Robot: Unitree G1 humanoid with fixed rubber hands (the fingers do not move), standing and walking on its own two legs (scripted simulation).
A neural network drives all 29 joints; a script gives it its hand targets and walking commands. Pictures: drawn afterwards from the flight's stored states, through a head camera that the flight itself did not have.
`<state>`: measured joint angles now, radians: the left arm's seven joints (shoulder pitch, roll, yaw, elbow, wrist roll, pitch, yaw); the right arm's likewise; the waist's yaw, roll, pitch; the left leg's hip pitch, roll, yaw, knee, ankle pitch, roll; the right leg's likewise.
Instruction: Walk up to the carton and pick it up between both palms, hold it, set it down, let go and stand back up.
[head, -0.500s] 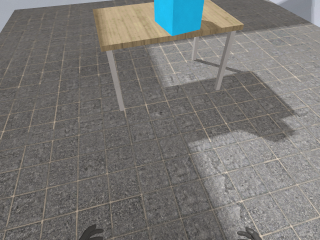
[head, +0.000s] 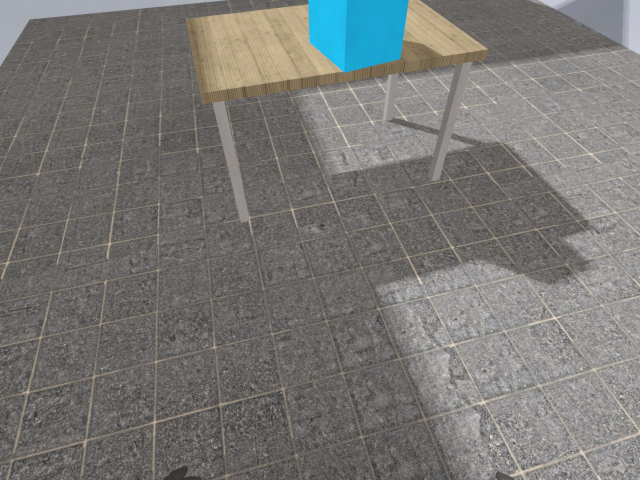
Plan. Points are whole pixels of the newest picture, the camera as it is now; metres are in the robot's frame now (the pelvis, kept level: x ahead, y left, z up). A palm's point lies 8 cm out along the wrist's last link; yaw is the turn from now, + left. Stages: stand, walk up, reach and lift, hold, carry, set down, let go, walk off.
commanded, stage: walk up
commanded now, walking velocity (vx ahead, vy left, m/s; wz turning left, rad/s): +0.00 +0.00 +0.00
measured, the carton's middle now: (355, 13) +1.53 -0.07 -0.01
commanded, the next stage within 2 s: none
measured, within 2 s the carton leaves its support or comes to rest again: neither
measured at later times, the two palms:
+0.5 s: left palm (184, 478) +0.15 +0.20 -0.11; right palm out of the picture +0.08 -0.33 -0.14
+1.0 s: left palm (215, 383) +0.29 +0.20 -0.14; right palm (474, 283) +0.48 -0.26 -0.13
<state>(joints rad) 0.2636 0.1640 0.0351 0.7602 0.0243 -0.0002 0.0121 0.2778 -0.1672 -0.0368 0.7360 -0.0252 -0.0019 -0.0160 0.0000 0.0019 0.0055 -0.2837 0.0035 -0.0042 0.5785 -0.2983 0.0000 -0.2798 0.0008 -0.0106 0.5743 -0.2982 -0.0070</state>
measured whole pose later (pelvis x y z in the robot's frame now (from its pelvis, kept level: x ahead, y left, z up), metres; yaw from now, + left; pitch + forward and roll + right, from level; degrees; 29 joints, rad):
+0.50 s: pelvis +0.09 -0.06 -0.01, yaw -1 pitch -2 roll +0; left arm 0.40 0.24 0.06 0.71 0.04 -0.07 -0.01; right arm 0.46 -0.29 -0.05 0.84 -0.06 0.01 0.04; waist 0.00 0.03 -0.03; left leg -0.29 0.03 -0.03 0.99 -0.67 0.01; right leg -0.30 0.00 -0.09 0.70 -0.36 -0.06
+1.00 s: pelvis +0.35 -0.03 -0.02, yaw -3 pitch +0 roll +0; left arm 0.56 0.19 0.00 0.81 0.04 -0.06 0.01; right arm 0.13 -0.19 0.00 0.75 -0.07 -0.05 0.00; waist 0.04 -0.02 0.09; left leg -0.48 -0.02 0.15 0.72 -0.25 0.11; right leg -0.08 -0.02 -0.01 0.96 -0.53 -0.03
